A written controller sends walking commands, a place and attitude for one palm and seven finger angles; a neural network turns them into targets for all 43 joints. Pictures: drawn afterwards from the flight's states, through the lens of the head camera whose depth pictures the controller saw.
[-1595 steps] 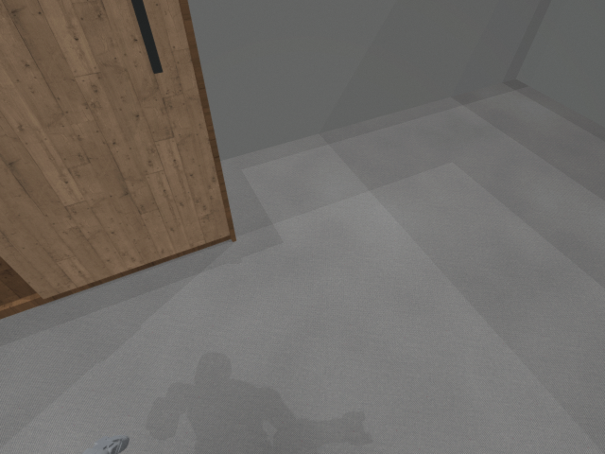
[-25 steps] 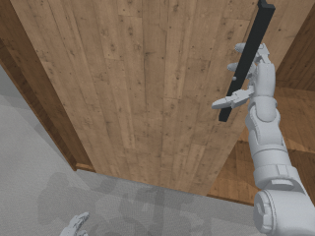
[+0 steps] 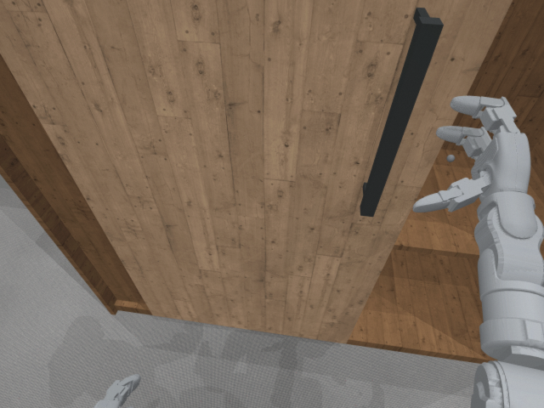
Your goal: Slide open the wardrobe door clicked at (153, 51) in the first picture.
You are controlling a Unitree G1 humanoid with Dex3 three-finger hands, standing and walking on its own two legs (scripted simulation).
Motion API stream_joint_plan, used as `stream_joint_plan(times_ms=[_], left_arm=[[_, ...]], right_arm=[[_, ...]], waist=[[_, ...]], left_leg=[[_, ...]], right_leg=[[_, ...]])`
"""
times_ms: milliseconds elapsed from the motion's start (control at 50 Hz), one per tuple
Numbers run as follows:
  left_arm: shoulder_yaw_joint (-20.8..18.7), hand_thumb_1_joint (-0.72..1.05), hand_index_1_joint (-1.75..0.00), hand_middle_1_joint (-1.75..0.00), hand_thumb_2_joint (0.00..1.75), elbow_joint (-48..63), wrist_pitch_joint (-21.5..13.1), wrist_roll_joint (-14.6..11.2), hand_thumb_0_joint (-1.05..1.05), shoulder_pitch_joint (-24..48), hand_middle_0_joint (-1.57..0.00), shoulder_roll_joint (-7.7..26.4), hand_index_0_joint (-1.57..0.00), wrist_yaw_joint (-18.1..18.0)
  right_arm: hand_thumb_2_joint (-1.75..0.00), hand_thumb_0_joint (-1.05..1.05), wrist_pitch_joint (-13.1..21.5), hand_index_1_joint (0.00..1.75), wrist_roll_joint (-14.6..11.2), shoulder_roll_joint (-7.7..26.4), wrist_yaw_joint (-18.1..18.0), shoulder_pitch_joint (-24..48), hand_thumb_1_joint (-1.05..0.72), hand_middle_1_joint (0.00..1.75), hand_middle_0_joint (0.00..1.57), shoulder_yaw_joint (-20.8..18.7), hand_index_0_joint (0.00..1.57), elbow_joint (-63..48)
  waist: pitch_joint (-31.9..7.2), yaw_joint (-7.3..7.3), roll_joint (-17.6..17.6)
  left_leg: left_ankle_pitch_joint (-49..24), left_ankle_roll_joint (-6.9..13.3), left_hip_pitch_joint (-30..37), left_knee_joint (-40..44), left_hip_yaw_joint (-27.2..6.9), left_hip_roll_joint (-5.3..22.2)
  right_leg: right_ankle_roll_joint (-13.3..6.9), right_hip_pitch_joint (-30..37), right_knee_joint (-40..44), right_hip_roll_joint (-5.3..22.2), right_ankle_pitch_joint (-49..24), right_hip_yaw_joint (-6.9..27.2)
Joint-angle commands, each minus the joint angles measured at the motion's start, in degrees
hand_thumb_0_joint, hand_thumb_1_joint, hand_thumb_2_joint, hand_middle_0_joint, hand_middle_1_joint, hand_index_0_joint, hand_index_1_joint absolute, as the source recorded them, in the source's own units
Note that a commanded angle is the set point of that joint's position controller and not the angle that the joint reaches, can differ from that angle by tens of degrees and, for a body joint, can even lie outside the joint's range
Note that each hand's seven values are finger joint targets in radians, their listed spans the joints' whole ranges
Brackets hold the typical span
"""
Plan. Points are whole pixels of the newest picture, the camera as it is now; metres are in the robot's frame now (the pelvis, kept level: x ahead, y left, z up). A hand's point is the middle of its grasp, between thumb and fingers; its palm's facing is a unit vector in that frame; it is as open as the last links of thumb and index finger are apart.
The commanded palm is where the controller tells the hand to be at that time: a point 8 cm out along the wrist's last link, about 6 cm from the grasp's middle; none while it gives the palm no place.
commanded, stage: slip the hand off the handle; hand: right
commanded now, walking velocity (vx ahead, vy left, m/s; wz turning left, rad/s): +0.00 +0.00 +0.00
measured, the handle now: (389, 130) +0.47 -0.14 +0.20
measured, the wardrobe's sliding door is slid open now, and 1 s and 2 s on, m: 0.53 0.53 0.53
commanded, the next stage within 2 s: draw the hand back to the body in 0.60 s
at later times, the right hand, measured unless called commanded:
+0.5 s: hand (458, 210) +0.31 -0.19 +0.20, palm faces +0.15 +0.98 -0.09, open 14.7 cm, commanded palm +0.27 -0.23 +0.20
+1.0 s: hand (491, 257) +0.24 -0.20 +0.21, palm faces +0.09 +1.00 -0.02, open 14.7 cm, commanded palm +0.21 -0.24 +0.19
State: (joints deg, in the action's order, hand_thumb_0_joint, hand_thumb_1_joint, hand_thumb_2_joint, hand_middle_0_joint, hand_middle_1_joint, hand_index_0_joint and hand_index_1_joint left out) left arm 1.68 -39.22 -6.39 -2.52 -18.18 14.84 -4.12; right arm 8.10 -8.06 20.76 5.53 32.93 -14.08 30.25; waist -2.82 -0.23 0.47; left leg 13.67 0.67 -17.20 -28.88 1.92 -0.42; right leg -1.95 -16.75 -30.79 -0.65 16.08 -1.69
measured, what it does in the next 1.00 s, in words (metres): stands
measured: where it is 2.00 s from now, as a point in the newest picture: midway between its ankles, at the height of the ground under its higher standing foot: outside the picture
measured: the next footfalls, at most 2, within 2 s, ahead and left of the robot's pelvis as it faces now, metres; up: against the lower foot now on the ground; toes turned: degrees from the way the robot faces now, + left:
none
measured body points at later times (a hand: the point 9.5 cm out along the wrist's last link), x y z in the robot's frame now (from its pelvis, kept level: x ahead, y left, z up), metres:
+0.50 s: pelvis +0.00 +0.01 +0.00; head -0.04 +0.03 +0.45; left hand +0.19 +0.23 -0.07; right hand +0.29 -0.24 +0.21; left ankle +0.01 +0.11 -0.74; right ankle +0.00 -0.09 -0.74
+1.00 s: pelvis -0.01 +0.02 +0.00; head -0.08 +0.04 +0.45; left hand +0.20 +0.22 -0.05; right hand +0.23 -0.25 +0.21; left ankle +0.01 +0.11 -0.74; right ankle +0.00 -0.09 -0.74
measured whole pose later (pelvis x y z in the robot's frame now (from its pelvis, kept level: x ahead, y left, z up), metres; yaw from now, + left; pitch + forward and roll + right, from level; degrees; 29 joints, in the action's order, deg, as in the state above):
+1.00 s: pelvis -0.01 +0.02 +0.00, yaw -1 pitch -5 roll +0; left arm 5.1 -36.0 -9.1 -3.7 -10.7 14.4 -5.0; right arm -19.0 -18.8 17.7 12.2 1.0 -17.1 -11.3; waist -4.7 3.7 3.3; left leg 13.9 1.7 -9.4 -28.2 3.2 -0.6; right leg -0.8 -8.7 -28.9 -0.5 15.1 -0.3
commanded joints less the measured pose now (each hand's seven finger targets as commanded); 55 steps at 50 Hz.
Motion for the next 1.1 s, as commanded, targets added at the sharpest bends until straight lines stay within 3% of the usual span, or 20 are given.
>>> stream_joint_plan(times_ms=[0, 80, 140, 180, 320, 380, 440, 460, 520, 560, 580, 660, 700, 720, 760, 780, 800, 900, 980, 1080], left_arm=[[-2.93, 0.90, -0.30, -0.30, 0.90, 9.08, -3.83, -0.47, 0.00, 4.96, -0.20, 7.32, -0.20, 0.09], [-2.87, 0.90, -0.30, -0.30, 0.90, 10.16, -3.99, -0.17, 0.00, 6.81, -0.20, 7.24, -0.20, 0.50], [-2.41, 0.90, -0.30, -0.30, 0.90, 11.03, -4.21, -0.08, 0.00, 8.72, -0.20, 6.39, -0.20, 0.78], [-2.35, 0.90, -0.30, -0.30, 0.90, 10.79, -3.92, 0.16, 0.00, 9.14, -0.20, 6.60, -0.20, 0.40], [-1.11, 0.90, -0.30, -0.30, 0.90, 11.78, -4.05, -0.03, 0.00, 12.15, -0.20, 5.16, -0.20, -0.14], [-1.04, 0.90, -0.30, -0.30, 0.90, 11.26, -3.86, -0.03, 0.00, 12.62, -0.20, 5.57, -0.20, -0.83], [-0.53, 0.90, -0.30, -0.30, 0.90, 12.01, -4.18, -0.04, 0.00, 13.74, -0.20, 4.81, -0.20, -0.85], [-0.43, 0.90, -0.30, -0.30, 0.90, 11.75, -4.21, 0.02, 0.00, 13.75, -0.20, 4.74, -0.20, -0.92], [-0.47, 0.90, -0.30, -0.30, 0.90, 12.85, -4.79, 0.13, 0.00, 14.36, -0.20, 4.40, -0.20, -0.49], [-0.24, 0.90, -0.30, -0.30, 0.90, 12.63, -4.99, 0.23, 0.00, 14.35, -0.20, 4.56, -0.20, -0.44], [-0.35, 0.90, -0.30, -0.30, 0.90, 12.38, -4.85, 0.22, 0.00, 14.45, -0.20, 4.87, -0.20, -0.63], [-0.05, 0.90, -0.30, -0.30, 0.90, 12.14, -5.17, 0.23, 0.00, 15.57, -0.20, 4.60, -0.20, -1.25], [0.02, 0.90, -0.30, -0.30, 0.90, 11.83, -5.49, 0.15, 0.00, 15.58, -0.20, 4.79, -0.20, -1.48], [0.32, 0.90, -0.30, -0.30, 0.90, 11.87, -5.33, -1.15, 0.00, 17.37, -0.20, 5.86, -0.20, -2.01], [0.91, 0.90, -0.30, -0.30, 0.90, 13.34, -5.37, -1.69, 0.00, 19.48, -0.20, 5.58, -0.20, -2.93], [1.00, 0.90, -0.30, -0.30, 0.90, 13.66, -5.59, -1.72, 0.00, 20.21, -0.20, 5.60, -0.20, -3.05], [1.22, 0.90, -0.30, -0.30, 0.90, 14.09, -5.90, -1.69, 0.00, 20.32, -0.20, 5.12, -0.20, -2.84], [0.86, 0.90, -0.30, -0.30, 0.90, 13.62, -6.59, -1.26, 0.00, 18.74, -0.20, 5.34, -0.20, -1.09], [0.53, 0.90, -0.30, -0.30, 0.90, 13.56, -5.49, -1.67, 0.00, 18.92, -0.20, 5.56, -0.20, -0.83], [0.84, 0.90, -0.30, -0.30, 0.90, 14.13, -6.09, -1.41, 0.00, 19.34, -0.20, 5.28, -0.20, -1.64]], right_arm=[[-0.20, 0.00, 3.79, 1.15, -2.10, 5.92, 1.15, 21.00, 0.55, 1.15, 0.25, 0.78, 0.25, -19.93], [-0.20, 0.00, 2.39, 1.15, -2.02, 7.95, -0.67, 13.30, 0.55, 1.15, 0.25, -2.44, 0.25, -26.32], [-0.20, 0.00, 1.04, 1.15, -1.56, 6.17, -2.16, 9.31, 0.55, 1.15, 0.25, -1.77, 0.25, -31.50], [-0.20, 0.00, 0.04, 1.15, -1.22, 8.74, -3.22, 7.89, 0.55, 1.15, 0.25, -4.16, 0.25, -32.81], [-0.20, 0.00, -2.64, 1.15, -1.81, 2.94, -2.09, 2.91, 0.55, 1.15, 0.25, 0.94, 0.25, -38.50], [-0.20, 0.00, -4.03, 1.15, -2.57, 5.31, -1.38, 0.46, 0.55, 1.15, 0.25, -1.41, 0.25, -37.32], [-0.20, 0.00, -4.32, 1.15, -3.25, 4.16, -0.34, -0.61, 0.55, 1.15, 0.25, -0.43, 0.25, -41.50], [-0.20, 0.00, -4.45, 1.15, -3.46, 4.73, -0.21, -1.65, 0.55, 1.15, 0.25, -1.25, 0.25, -41.21], [-0.20, 0.00, -3.77, 1.15, -3.73, 2.99, 0.41, -6.08, 0.55, 1.15, 0.25, 0.25, 0.25, -46.90], [-0.20, 0.00, -4.19, 1.15, -4.29, 4.22, 0.51, -8.84, 0.55, 1.15, 0.25, -1.21, 0.25, -47.17], [-0.20, 0.00, -4.50, 1.15, -4.46, 5.27, 0.40, -10.01, 0.55, 1.15, 0.25, -2.29, 0.25, -46.74], [-0.20, 0.00, -5.10, 1.15, -4.61, 4.92, -0.02, -6.85, 0.55, 1.15, 0.25, -1.93, 0.25, -47.77], [-0.20, 0.00, -4.89, 1.15, -4.56, 5.41, -0.16, -5.43, 0.55, 1.15, 0.25, -1.89, 0.25, -47.23], [-0.20, 0.00, -13.18, 1.15, -7.87, 6.79, 2.88, -9.76, 0.55, 1.15, 0.25, -2.68, 0.25, -40.30], [-0.20, 0.00, -20.41, 1.15, -9.06, 9.32, 5.54, -3.27, 0.55, 1.15, 0.25, -3.96, 0.25, -47.65], [-0.20, 0.00, -23.42, 1.15, -9.45, 10.17, 6.11, -5.22, 0.55, 1.15, 0.25, -5.35, 0.25, -47.80], [-0.20, 0.00, -24.33, 1.15, -9.82, 9.56, 6.30, -5.28, 0.55, 1.15, 0.25, -5.60, 0.25, -51.26], [-0.20, 0.00, -23.12, 1.15, -12.19, 7.37, 6.22, -17.82, 0.55, 1.15, 0.25, -8.66, 0.25, -52.52], [-0.20, 0.00, -25.01, 1.15, -10.93, 6.36, 5.92, -20.08, 0.55, 1.15, 0.25, -6.99, 0.25, -53.35], [-0.20, 0.00, -24.00, 1.15, -10.40, 7.16, 5.26, -17.72, 0.55, 1.15, 0.25, -6.33, 0.25, -59.63]], waist=[[-15.83, 0.12, 2.53], [-16.02, 2.29, 1.31], [-14.54, 3.04, 2.14], [-13.94, 2.97, -1.03], [-9.92, 2.32, 1.05], [-8.31, 2.18, -2.22], [-9.70, 2.68, 1.57], [-9.23, 2.80, 0.27], [-10.55, 3.53, 2.42], [-8.89, 3.82, 1.55], [-8.17, 3.67, -1.11], [-6.22, 3.06, 1.75], [-5.84, 2.69, 0.78], [-8.18, 4.26, 3.14], [-10.41, 4.62, 4.08], [-11.31, 5.19, 2.82], [-11.94, 5.27, 3.62], [-7.76, 5.41, -2.84], [-2.45, 4.67, 0.26], [-2.50, 4.13, 2.79]], left_leg=[[-12.30, 1.54, 2.21, 1.93, -0.46, -0.46], [-12.71, 1.53, 4.94, 1.54, -0.27, -0.36], [-12.71, 1.51, 5.73, 1.28, -0.16, -0.27], [-12.39, 1.26, 6.58, 1.84, -0.29, -0.36], [-8.96, 1.00, 5.16, 3.15, -0.37, -0.26], [-6.63, 0.53, 5.06, 4.75, -0.94, -0.15], [-7.08, 0.76, 5.86, 4.32, -0.93, 0.15], [-7.44, 0.77, 6.09, 4.38, -0.94, 0.07], [-9.40, 0.92, 6.87, 3.34, -0.49, 0.07], [-8.67, 0.77, 6.59, 3.72, -0.61, 0.15], [-7.76, 0.50, 6.64, 4.33, -0.72, 0.08], [-2.76, 0.48, 5.04, 5.75, -1.35, 0.38], [-2.08, 0.42, 4.65, 5.92, -1.32, 0.48], [-3.02, 0.83, 8.60, 6.15, -2.07, 1.03], [-5.51, 0.75, 10.68, 6.26, -1.66, 1.40], [-7.05, 0.63, 11.45, 6.01, -1.52, 1.34], [-9.01, 0.64, 11.75, 5.67, -1.00, 1.37], [-11.67, 0.14, 9.52, 5.25, -0.13, 0.52], [-4.40, 0.14, 5.56, 6.76, -0.23, 0.29], [0.79, 0.37, 4.74, 7.38, -0.29, 0.17]], right_leg=[[0.76, 10.23, 3.10, 1.78, -16.87, 3.78], [0.83, 8.74, 3.45, 1.67, -17.10, 3.15], [1.01, 8.04, 3.89, 1.51, -16.68, 2.76], [0.65, 7.35, 4.05, 1.61, -15.47, 2.50], [0.42, 7.61, 4.61, 1.02, -10.76, 2.26], [-0.11, 6.54, 4.54, 0.81, -7.90, 1.93], [0.12, 7.44, 4.48, 0.36, -8.29, 1.96], [0.12, 7.23, 4.40, 0.35, -8.57, 2.10], [0.24, 8.54, 4.18, 0.44, -10.78, 2.17], [0.30, 7.29, 4.25, 0.35, -9.63, 2.27], [0.04, 6.74, 4.28, 0.44, -8.92, 2.17], [0.07, 6.24, 4.62, 0.08, -5.45, 2.04], [0.00, 6.02, 4.72, 0.22, -4.94, 2.34], [-0.15, 5.79, 5.90, 0.15, -3.46, 2.44], [-0.42, 7.47, 6.27, -0.25, -5.90, 2.81], [-0.58, 8.00, 6.10, -0.11, -7.56, 3.00], [-0.57, 8.81, 6.09, -0.20, -9.58, 3.07], [-0.08, 8.30, 5.40, 0.28, -11.67, 2.84], [0.00, 7.45, 5.98, 0.33, -7.07, 2.59], [-0.12, 8.52, 6.50, 0.26, -3.76, 3.39]])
